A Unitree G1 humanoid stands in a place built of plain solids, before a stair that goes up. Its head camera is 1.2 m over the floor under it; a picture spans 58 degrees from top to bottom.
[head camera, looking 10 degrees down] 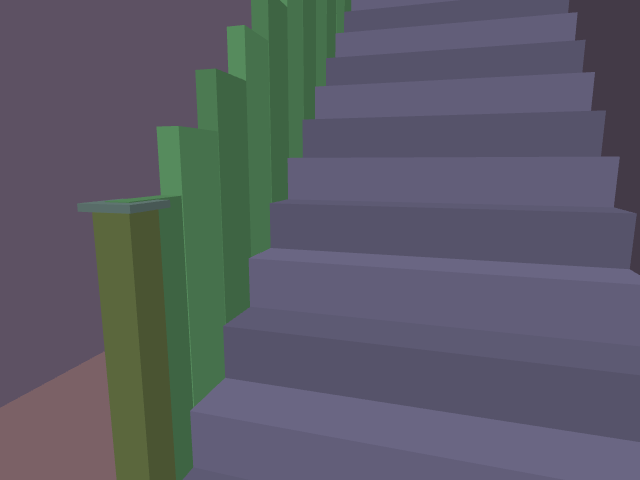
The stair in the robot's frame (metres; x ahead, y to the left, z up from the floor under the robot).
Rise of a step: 0.20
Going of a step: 0.23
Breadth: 1.42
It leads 17 degrees to the right of straight ahead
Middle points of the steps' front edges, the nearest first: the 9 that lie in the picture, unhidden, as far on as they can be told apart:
1.08 -0.26 0.41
1.30 -0.32 0.62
1.52 -0.39 0.82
1.74 -0.45 1.02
1.96 -0.52 1.23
2.19 -0.59 1.43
2.41 -0.65 1.64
2.63 -0.72 1.84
2.85 -0.78 2.05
